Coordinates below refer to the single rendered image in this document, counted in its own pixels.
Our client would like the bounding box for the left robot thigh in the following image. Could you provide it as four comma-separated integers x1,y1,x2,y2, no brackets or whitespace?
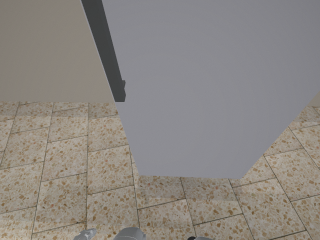
113,227,147,240

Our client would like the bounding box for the handle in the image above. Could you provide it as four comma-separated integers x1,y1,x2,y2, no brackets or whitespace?
81,0,126,102

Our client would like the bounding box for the left robot hand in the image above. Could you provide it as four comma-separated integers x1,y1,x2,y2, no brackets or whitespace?
73,228,97,240

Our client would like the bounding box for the fridge door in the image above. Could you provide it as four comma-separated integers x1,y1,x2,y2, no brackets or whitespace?
80,0,320,179

